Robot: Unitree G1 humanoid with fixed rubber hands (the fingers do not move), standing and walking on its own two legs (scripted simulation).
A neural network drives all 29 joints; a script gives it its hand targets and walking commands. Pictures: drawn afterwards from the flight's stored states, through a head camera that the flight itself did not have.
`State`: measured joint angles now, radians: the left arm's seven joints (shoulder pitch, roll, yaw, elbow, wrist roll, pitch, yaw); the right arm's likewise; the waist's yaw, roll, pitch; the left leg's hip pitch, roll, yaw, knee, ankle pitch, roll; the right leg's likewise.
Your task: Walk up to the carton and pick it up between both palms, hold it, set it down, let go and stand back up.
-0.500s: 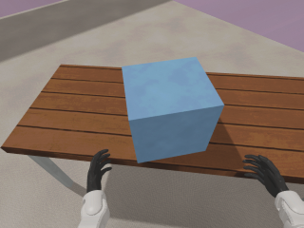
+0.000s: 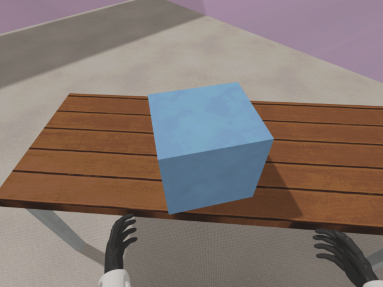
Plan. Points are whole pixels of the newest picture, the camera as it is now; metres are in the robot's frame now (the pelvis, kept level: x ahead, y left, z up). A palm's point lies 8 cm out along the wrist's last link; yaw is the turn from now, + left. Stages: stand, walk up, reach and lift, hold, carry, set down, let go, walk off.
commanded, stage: set down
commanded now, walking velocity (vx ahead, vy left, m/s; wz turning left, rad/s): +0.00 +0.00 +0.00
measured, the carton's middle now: (203, 148) +0.52 +0.03 -0.05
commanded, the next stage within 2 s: let go in 2.00 s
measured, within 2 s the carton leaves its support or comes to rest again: neither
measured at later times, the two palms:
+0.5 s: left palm (111, 264) +0.18 +0.20 -0.03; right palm (349, 265) +0.22 -0.28 -0.04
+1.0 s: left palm (105, 265) +0.18 +0.22 -0.04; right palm (344, 271) +0.21 -0.26 -0.04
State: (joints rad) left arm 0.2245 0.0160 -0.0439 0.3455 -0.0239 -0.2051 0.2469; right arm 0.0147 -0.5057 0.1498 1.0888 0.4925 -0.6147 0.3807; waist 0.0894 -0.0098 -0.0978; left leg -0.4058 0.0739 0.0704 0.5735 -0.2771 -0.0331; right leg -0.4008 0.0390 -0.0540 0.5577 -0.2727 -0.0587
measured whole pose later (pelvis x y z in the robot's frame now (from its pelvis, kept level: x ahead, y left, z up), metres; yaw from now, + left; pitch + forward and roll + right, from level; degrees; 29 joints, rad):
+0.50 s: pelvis +0.01 +0.01 +0.00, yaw +0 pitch +4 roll +0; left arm 0.28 0.02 -0.04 0.35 -0.01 -0.14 0.22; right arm 0.04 -0.51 0.15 1.05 0.49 -0.54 0.35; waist 0.08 -0.01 -0.06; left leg -0.32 0.05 0.07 0.55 -0.29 -0.02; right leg -0.31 0.02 -0.05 0.53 -0.29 -0.04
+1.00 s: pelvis +0.03 +0.02 +0.01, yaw +1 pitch +1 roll +0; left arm 0.29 0.02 0.00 0.35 0.01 -0.07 0.15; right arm 0.12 -0.49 0.15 0.96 0.38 -0.46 0.26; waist 0.08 -0.01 -0.03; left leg -0.20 0.03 0.07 0.46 -0.27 -0.01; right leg -0.20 0.01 -0.05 0.46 -0.28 -0.03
